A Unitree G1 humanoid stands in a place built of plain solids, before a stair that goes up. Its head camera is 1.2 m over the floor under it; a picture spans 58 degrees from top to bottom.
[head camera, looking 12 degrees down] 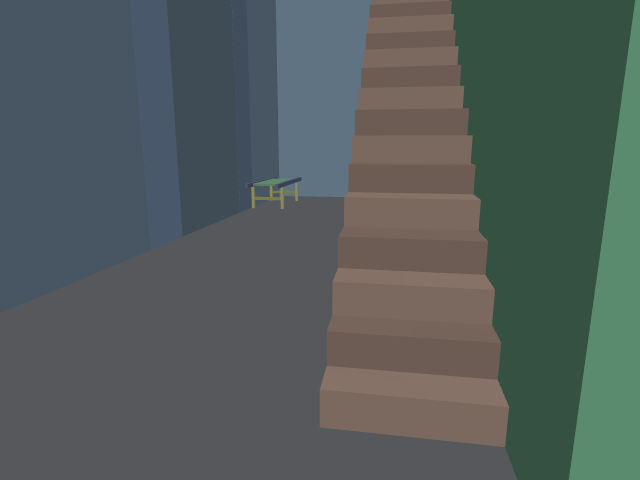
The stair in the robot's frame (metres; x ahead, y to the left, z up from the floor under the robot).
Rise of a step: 0.18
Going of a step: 0.22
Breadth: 0.87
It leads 9 degrees to the right of straight ahead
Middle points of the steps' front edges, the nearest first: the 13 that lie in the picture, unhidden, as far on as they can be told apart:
1.62 -0.43 0.18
1.81 -0.46 0.37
1.99 -0.49 0.55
2.22 -0.53 0.73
2.48 -0.57 0.92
2.71 -0.61 1.10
2.89 -0.64 1.28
3.10 -0.67 1.46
3.38 -0.72 1.64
3.61 -0.76 1.83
3.83 -0.80 2.01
4.08 -0.84 2.19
4.28 -0.87 2.38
